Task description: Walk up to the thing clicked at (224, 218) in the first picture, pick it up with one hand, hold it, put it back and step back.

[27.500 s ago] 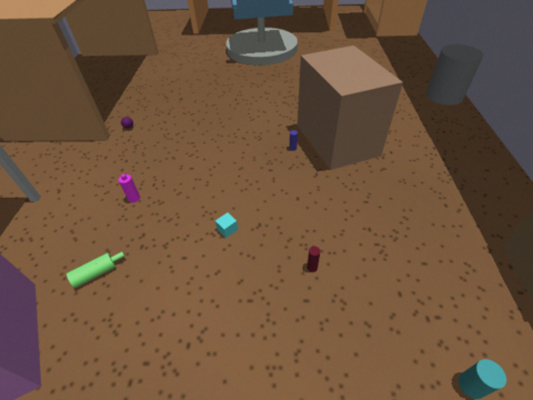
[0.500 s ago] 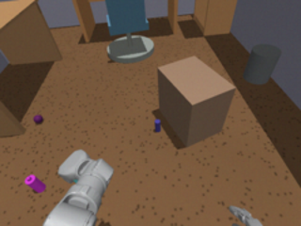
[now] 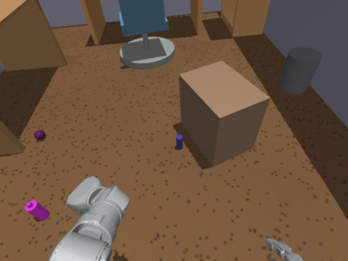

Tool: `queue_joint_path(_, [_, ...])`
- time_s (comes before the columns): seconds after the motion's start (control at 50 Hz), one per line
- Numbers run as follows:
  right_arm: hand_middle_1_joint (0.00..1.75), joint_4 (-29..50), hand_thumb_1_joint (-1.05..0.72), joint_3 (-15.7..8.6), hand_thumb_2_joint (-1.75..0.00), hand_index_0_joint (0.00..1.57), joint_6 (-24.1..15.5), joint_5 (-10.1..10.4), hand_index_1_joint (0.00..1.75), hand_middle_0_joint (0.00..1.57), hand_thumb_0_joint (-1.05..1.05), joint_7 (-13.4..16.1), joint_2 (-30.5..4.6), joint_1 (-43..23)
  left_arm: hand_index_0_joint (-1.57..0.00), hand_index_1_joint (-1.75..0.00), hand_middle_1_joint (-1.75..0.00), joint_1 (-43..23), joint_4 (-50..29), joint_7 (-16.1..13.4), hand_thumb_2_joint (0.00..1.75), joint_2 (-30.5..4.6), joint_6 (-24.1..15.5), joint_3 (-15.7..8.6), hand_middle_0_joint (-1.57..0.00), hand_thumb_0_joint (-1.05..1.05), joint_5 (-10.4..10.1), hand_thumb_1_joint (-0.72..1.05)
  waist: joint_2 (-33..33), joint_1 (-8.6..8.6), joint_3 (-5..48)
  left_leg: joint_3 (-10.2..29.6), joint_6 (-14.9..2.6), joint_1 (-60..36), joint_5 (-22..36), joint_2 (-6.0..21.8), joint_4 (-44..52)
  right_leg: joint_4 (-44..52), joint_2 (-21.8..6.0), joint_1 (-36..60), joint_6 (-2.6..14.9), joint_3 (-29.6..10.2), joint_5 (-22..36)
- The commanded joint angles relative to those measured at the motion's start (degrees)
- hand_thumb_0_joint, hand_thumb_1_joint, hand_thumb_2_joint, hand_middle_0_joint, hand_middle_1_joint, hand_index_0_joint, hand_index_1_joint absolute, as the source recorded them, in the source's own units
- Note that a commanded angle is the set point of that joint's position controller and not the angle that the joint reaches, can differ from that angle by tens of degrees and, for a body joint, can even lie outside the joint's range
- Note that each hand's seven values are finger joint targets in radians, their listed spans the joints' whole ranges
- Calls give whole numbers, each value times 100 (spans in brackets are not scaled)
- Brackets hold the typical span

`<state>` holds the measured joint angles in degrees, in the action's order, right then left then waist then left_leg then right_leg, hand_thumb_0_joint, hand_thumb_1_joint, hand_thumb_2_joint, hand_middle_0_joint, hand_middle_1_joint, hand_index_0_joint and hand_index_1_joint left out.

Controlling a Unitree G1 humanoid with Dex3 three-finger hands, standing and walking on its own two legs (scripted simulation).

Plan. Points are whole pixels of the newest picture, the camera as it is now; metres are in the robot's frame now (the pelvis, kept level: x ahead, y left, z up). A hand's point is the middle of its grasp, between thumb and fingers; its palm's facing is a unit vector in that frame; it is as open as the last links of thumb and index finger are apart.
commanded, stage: crouch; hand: left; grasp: from above
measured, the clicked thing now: (102, 208) +0.30 +0.23 -0.09
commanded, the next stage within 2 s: lower in 1.84 s
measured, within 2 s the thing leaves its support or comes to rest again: neither
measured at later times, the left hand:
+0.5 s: hand (110, 224) +0.32 +0.27 -0.28, palm faces -0.24 -0.32 -0.92, open 9.9 cm
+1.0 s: hand (120, 233) +0.35 +0.28 -0.46, palm faces -0.22 -0.35 -0.91, open 9.7 cm
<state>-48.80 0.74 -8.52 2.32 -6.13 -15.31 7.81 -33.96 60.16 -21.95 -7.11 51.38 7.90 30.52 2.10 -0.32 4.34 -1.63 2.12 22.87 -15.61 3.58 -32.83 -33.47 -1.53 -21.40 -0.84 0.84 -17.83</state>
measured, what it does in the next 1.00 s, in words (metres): lowers itself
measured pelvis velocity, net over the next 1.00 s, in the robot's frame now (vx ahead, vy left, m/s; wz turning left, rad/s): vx -0.09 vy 0.02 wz -0.09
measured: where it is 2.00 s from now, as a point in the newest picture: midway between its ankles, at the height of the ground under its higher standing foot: outside the picture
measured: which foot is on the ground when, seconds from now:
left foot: down 0.00-1.00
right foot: down 0.00-1.00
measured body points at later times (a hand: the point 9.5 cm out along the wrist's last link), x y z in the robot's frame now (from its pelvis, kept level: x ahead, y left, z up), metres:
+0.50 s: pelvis -0.05 +0.01 -0.15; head +0.10 +0.03 +0.27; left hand +0.34 +0.28 -0.22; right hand +0.00 -0.27 -0.27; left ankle +0.01 +0.15 -0.73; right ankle -0.01 -0.13 -0.73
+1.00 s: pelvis -0.09 +0.02 -0.32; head +0.12 +0.03 +0.07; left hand +0.36 +0.30 -0.41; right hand -0.05 -0.24 -0.46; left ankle +0.00 +0.15 -0.73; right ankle -0.01 -0.13 -0.73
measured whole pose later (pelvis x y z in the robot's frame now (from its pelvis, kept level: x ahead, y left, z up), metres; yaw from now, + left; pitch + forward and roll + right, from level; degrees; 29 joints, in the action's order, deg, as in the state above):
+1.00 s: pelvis -0.09 +0.02 -0.32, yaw -5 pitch +36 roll -6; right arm -51.2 0.3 -13.3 -6.2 -9.7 -13.5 7.6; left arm -56.9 85.7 -32.1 -30.0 23.2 -14.5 42.1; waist 3.1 -10.5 9.8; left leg 6.4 1.3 117.7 -36.4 4.8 -117.2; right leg -114.5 0.5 -113.0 -2.4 1.8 -37.9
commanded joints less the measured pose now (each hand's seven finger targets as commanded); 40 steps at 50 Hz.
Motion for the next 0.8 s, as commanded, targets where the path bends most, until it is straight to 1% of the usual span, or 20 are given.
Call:
queue_joint_path(0.0, [30,505,-87,-269,-89,20,-284,20,30,20,0,51,-682,-82,-84,-66,-66,-2128,-376,-191,71,-927,-399,-50,-83,0,358,42,-591,-169,1398,-154,-261,-432,1298,-334,85,316,231,374,92,-54,1660])
queue_joint_path(0.06, [30,418,-87,-344,-89,20,-278,-17,30,20,0,51,-694,167,-84,-64,-65,-2027,8,-215,67,-1016,-793,-127,-83,0,505,43,-636,-249,1510,-185,-270,-97,1349,-334,-283,61,202,137,59,-108,1858])
queue_joint_path(0.1, [30,354,-87,-393,-89,20,-302,-64,30,20,0,46,-716,339,-85,-63,-64,-2088,133,-325,66,-1111,-1067,-213,-84,0,615,43,-450,-276,1532,-192,-238,246,1304,-324,-600,-296,209,-229,94,-96,1748])
queue_joint_path(0.12, [30,328,-87,-417,-89,20,-318,-104,30,20,0,34,-720,411,-86,-63,-64,-2138,262,-387,64,-1089,-1192,-229,-84,0,713,43,-421,-352,1636,-177,-233,447,1286,-301,-825,-528,224,-497,103,-94,1711])
queue_joint_path(0.2, [30,349,-87,-536,-89,20,-340,-262,30,20,0,-27,-755,630,-81,-62,-63,-2324,757,-851,65,-1211,-1601,-522,-80,0,1045,34,-297,-395,1966,-134,-142,1473,980,-235,-1846,-1612,275,-1576,177,-37,1292])
queue_joint_path(0.24, [30,326,-87,-584,-89,20,-359,-368,30,20,0,-78,-773,665,-80,-59,-59,-2465,1068,-1142,62,-1373,-1713,-783,-80,0,1082,33,-60,-394,2229,-101,-79,1921,917,-191,-2330,-2101,303,-2173,220,-23,1165])
queue_joint_path(0.3, [30,250,-88,-607,-89,20,-379,-507,30,20,0,-148,-797,631,-80,-61,-60,-2814,1420,-1537,66,-1425,-1860,-1051,-80,0,960,32,34,-476,2544,3,-45,2574,674,-156,-2950,-2729,337,-2925,251,44,944])
queue_joint_path(0.38, [30,158,-88,-593,-89,20,-421,-626,30,20,0,-202,-878,519,-73,-61,-61,-3392,1574,-1830,67,-1866,-2132,-1408,-73,0,779,22,478,-597,3064,114,-3,3437,36,-133,-3782,-3598,391,-4150,326,206,255])
queue_joint_path(0.4, [30,124,-88,-581,-89,20,-426,-631,30,20,0,-208,-890,507,-72,-64,-63,-3548,1559,-1850,69,-1885,-2206,-1423,-72,0,745,21,482,-679,3189,158,-13,3631,-157,-124,-3968,-3783,404,-4459,325,254,73])
queue_joint_path(0.44, [30,75,-88,-556,-89,20,-407,-617,30,20,0,-195,-948,528,-68,-65,-65,-3846,1463,-1835,67,-2246,-2343,-1550,-67,0,767,15,539,-778,3670,168,-32,3930,-386,-102,-4336,-4055,398,-4615,280,272,-137])
queue_joint_path(0.48, [30,45,-89,-507,-90,20,-388,-616,30,20,0,-168,-975,555,-68,-66,-66,-3976,1419,-1799,67,-2734,-2427,-1691,-68,0,859,14,743,-720,4028,177,-32,4186,-509,-89,-4606,-4367,374,-4778,261,320,-275])
queue_joint_path(0.52, [30,35,-89,-509,-90,20,-350,-621,30,20,0,-157,-917,604,-73,-65,-65,-3917,1337,-1681,69,-2817,-2488,-1728,-73,0,913,18,740,-761,4333,178,-46,4347,-501,-70,-4903,-4590,372,-4826,245,354,-240])
queue_joint_path(0.54, [30,29,-89,-496,-90,20,-357,-638,30,20,0,-147,-941,650,-76,-63,-62,-3850,1359,-1604,68,-3038,-2526,-1783,-77,0,989,22,817,-782,4301,216,-57,4502,-630,-67,-4993,-4723,375,-5039,261,396,-407])
queue_joint_path(0.58, [30,12,-89,-501,-90,20,-345,-659,30,20,0,-142,-887,734,-82,-58,-57,-3828,1254,-1428,63,-3054,-2595,-1755,-82,0,1059,29,995,-844,4385,225,-81,4658,-565,-31,-5323,-4977,365,-5300,276,421,-324])
queue_joint_path(0.62, [30,44,-89,-480,-90,20,-349,-667,30,20,0,-135,-851,741,-86,-54,-53,-3630,1409,-1300,58,-3235,-2648,-1803,-86,0,1179,34,935,-818,4269,285,-123,5024,-842,-39,-5561,-5198,375,-5652,296,455,-655])
queue_joint_path(0.64, [30,-50,-89,-523,-90,20,-344,-684,30,20,0,-146,-815,897,-87,-51,-50,-3591,1489,-1235,56,-3008,-2672,-1709,-87,0,1121,35,854,-900,4280,253,-142,5200,-794,-27,-5786,-5277,374,-5686,273,435,-573])
queue_joint_path(0.68, [30,71,-89,-469,-90,20,-409,-698,30,20,0,-150,-787,813,-88,-45,-46,-3720,1386,-1191,47,-3195,-2780,-1809,-88,0,1174,37,806,-931,4225,264,-194,5699,-988,-37,-6081,-5492,373,-5943,251,396,-771])
queue_joint_path(0.7, [30,-32,-89,-498,-90,20,-412,-705,30,20,0,-158,-783,907,-87,-42,-43,-3771,1419,-1158,43,-3177,-2802,-1778,-86,0,1123,35,671,-999,4214,275,-218,5863,-1056,-38,-6228,-5562,377,-6031,228,384,-857])
queue_joint_path(0.74, [30,-22,-89,-470,-90,20,-454,-703,30,20,0,-167,-838,938,-85,-40,-41,-3858,1435,-1161,41,-3366,-2855,-1881,-84,0,1203,32,811,-991,4227,329,-211,6005,-1140,-23,-6406,-5821,367,-6413,234,424,-947])
queue_joint_path(0.78, [30,-92,-89,-437,-90,20,-486,-733,30,20,0,-182,-893,1011,-85,-38,-38,-4051,1542,-1197,40,-3308,-2851,-1868,-85,0,1209,31,962,-1027,4256,410,-165,5982,-1103,14,-6558,-6122,348,-6743,252,497,-860])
